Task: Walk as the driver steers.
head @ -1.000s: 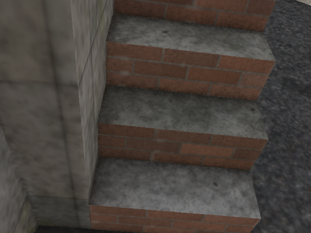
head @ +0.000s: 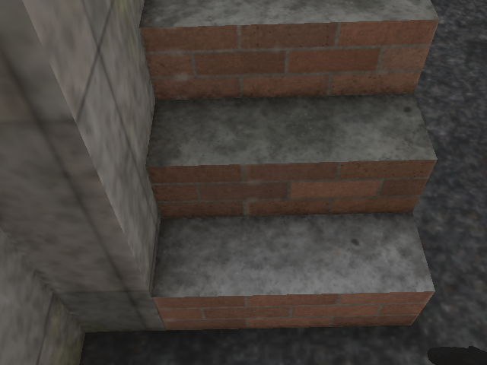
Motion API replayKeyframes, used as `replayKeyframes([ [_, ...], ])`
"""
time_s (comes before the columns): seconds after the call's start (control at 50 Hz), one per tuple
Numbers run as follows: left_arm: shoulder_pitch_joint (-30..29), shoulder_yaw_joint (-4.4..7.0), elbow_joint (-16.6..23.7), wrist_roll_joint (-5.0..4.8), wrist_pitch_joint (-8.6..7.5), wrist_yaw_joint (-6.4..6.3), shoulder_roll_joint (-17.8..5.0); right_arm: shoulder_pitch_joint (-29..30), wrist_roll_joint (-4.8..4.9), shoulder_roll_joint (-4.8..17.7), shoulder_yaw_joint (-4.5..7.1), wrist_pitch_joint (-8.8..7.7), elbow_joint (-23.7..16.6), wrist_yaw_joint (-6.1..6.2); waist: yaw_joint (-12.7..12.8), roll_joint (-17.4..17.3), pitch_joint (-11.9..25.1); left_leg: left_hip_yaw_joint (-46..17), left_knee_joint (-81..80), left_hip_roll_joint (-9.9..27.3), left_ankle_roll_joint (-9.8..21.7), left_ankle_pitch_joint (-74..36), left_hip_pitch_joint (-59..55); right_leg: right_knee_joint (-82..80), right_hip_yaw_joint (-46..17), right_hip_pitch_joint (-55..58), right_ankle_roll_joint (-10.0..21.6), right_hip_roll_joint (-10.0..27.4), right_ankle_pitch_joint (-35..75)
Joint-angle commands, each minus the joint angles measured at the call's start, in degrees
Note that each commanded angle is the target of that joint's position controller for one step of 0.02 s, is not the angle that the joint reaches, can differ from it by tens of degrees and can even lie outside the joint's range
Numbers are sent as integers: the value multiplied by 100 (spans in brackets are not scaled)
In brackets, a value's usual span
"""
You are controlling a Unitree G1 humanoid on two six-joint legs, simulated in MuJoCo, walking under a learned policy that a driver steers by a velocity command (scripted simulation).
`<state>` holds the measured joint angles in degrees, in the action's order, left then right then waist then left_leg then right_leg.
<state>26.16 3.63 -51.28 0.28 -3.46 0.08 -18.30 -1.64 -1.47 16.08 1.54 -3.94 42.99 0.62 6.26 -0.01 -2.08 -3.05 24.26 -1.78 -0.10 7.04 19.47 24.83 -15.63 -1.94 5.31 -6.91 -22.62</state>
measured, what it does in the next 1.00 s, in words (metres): walks ahead: right foot, then left foot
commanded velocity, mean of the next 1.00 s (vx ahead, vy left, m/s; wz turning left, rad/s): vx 0.25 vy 0.00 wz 0.11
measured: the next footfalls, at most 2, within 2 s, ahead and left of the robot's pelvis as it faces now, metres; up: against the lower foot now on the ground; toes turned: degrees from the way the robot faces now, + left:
right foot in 0.38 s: +0.34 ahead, -0.17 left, +0.00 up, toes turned -8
left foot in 0.84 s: +0.23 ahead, +0.01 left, +0.00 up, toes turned +10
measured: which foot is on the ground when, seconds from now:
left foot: down 0.00-0.38, up 0.40-0.82, down 0.84-1.00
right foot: down 0.00-0.02, up 0.04-0.36, down 0.38-0.84, up 0.86-1.00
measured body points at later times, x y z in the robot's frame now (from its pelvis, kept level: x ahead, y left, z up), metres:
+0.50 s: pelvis +0.21 -0.07 +0.00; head +0.27 -0.10 +0.44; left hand +0.42 +0.13 -0.11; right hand +0.19 -0.31 -0.16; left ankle +0.12 +0.10 -0.66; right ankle +0.30 -0.16 -0.73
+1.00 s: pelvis +0.21 -0.08 +0.01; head +0.23 -0.05 +0.45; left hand +0.28 +0.21 -0.12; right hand +0.33 -0.33 -0.11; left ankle +0.19 +0.00 -0.73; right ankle +0.23 -0.20 -0.66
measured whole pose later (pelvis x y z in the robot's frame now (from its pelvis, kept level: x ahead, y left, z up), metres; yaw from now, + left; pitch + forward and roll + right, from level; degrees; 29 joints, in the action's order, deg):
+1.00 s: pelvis +0.21 -0.08 +0.01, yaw +12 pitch +0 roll -1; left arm 8.7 3.3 -46.0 2.3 1.0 -1.4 -15.3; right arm -15.6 -1.2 12.8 2.9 3.3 45.2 3.1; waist -0.3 2.0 -3.6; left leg -0.8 26.8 -2.6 3.9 13.7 12.7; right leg 61.6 0.1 -29.2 -1.7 -0.7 -18.5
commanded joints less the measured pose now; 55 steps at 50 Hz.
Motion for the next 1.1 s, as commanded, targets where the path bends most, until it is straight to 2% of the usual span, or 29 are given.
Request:
replayKeyframes([
  [0.02,-390,-3,713,-239,-211,-12,-278,-2247,-230,1839,485,-166,-13,174,-1305,-1334,1796,-3129,-990,2427,1204,1980,-3859,3147,454,-2784,-49,-194,842],
  [0.04,-512,5,611,-3,-159,-89,-520,-1788,-236,1421,438,-148,76,149,-944,-1178,1223,-3435,-1275,2748,1234,2201,-3187,3662,596,-3375,89,143,-587],
  [0.06,-611,20,457,21,-115,-79,-593,-1336,-187,968,346,-123,-53,117,-821,-637,684,-2745,-1263,2461,1078,2144,-2758,3821,685,-3481,53,489,-203],
  [0.1,-1060,33,520,122,-45,21,-517,-1237,-112,548,237,-125,31,127,-851,-375,211,-1442,-1245,1856,796,521,-2383,3687,880,-3636,-70,688,361],
  [0.12,-1291,-12,664,177,9,84,-437,-1348,-135,483,202,-157,145,135,-878,-368,99,-1115,-1333,1698,744,228,-2495,3756,993,-3970,-62,679,587],
  [0.18,-1504,-70,858,137,29,176,-162,-1667,-39,502,221,-271,396,95,-886,-579,-38,-427,-1358,1634,753,-998,-2348,3568,1064,-4259,-193,766,921],
  [0.22,-1788,-67,1107,169,45,275,-118,-1584,-4,156,106,-323,535,128,-737,-1007,-124,-110,-1379,1632,719,-1888,-2152,3076,884,-4193,-197,816,1198],
  [0.28,-2080,-173,1233,213,-4,369,50,-1302,159,322,123,-432,646,-51,-454,-914,-159,584,-1538,1200,554,-2614,-874,1521,1527,-2425,-154,751,1882],
  [0.32,-1833,-216,1146,235,-16,350,101,-1414,272,479,139,-510,753,-122,-265,-869,28,430,-1301,1287,625,-3611,-813,1158,1688,-1499,3,515,2247],
  [0.36,-736,-96,594,366,-111,242,-207,-1406,369,559,155,-481,745,-90,205,-379,520,529,155,885,373,-3811,-795,411,1688,-170,140,368,2986],
  [0.38,-303,-36,416,472,-156,178,-498,-1458,344,598,140,-426,671,-77,343,-19,895,539,1218,571,259,-2497,-298,414,1409,673,133,876,4085],
  [0.4,-242,-6,558,566,-230,114,-894,-2402,278,-58,-11,-328,608,-52,-201,1463,1744,668,3064,-54,94,2037,672,916,-247,1901,510,2872,7816],
  [0.42,-16,-20,624,288,-138,43,-750,-3050,430,-14,11,-112,894,83,-190,1544,2769,-8,4259,-164,158,2869,418,718,-698,1795,942,3201,8785],
  [0.44,-495,-69,713,145,-57,-7,-505,-2852,322,122,44,7,915,121,-378,981,2368,-211,4461,91,190,2564,492,484,-133,1099,887,2888,7884],
  [0.46,-1159,-171,840,119,-46,-62,-185,-2543,218,4,4,74,904,165,-629,631,1529,-155,4288,268,103,2197,551,117,213,223,691,2619,7087],
  [0.5,-1716,-290,936,107,-1,-185,154,-2534,91,-17,7,218,990,151,-929,671,947,-38,3915,419,-50,1728,164,-359,867,-779,474,2253,6332],
  [0.56,-1828,-224,925,149,72,-191,-12,-2467,58,-182,25,356,920,109,-985,480,1011,253,3757,296,-264,1573,-25,-558,1341,-937,695,2210,5694],
  [0.68,-1853,-115,780,133,250,-328,-44,-1819,-16,-68,143,618,437,140,-788,732,507,484,2956,414,-249,1492,-61,-1057,1391,-1542,857,2342,1666],
  [0.76,-1720,-8,667,173,338,-339,-190,-1728,5,-207,135,663,214,95,-622,443,407,671,2313,409,-33,1822,-168,-866,1280,-1379,890,2610,1090],
  [0.8,-1830,52,698,147,377,-379,-355,-1911,-4,-246,136,657,204,161,-784,374,421,825,1416,273,195,1688,-722,-570,1417,-1596,647,2572,775],
  [0.82,-1811,71,691,158,402,-397,-384,-2065,-11,-155,159,611,232,160,-862,116,369,690,674,234,305,1411,-1063,-228,1608,-1821,328,2403,528],
  [0.84,-1652,42,667,182,424,-372,-206,-2119,-29,43,197,557,229,178,-857,-709,207,-195,-520,712,452,1307,-1299,702,2013,-2230,-114,2011,-89],
  [0.86,-1572,-79,954,122,443,-342,280,-1825,-7,715,318,546,-83,233,-670,-2270,-77,-2747,-1144,2372,1071,278,-1172,2226,2508,-3464,-695,859,-1273],
  [0.88,-2213,-21,1003,217,466,-373,-18,-2001,-75,783,390,620,-18,322,-1084,-1351,-389,-2528,-1332,2544,1748,-734,-76,3593,1663,-3058,-741,721,-1040],
  [0.92,-2065,19,962,93,430,-203,-31,-1216,-16,715,377,682,-127,330,-533,-617,-325,-1326,-957,1598,1534,-1078,-89,4040,1337,-2880,-753,696,68],
  [0.96,-1877,79,874,242,365,-129,-174,-917,29,488,336,667,-265,277,-525,-505,174,-1011,-789,1147,1349,-1180,-843,4151,1429,-3003,-736,592,534],
  [1.0,-1951,58,945,234,319,-100,-114,-1178,59,342,303,605,-199,240,-665,-497,381,-1110,-794,1077,1323,-766,-1428,3737,1411,-3173,-747,609,588],
  [1.04,-2191,15,1079,156,328,-106,-54,-1437,44,418,348,510,-88,221,-815,-609,316,-1345,-839,1105,1369,-461,-1765,2833,1392,-3189,-728,585,438],
  [1.1,-2302,-60,1186,181,298,-213,-29,-1435,-24,655,472,408,-39,144,-965,-672,322,-1682,-945,1153,1387,482,-1548,1663,1414,-2539,-697,525,143],
])
Over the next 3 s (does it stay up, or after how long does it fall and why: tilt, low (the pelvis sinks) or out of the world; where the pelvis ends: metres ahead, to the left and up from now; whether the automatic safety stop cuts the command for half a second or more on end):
stays up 0.28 -0.04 0.01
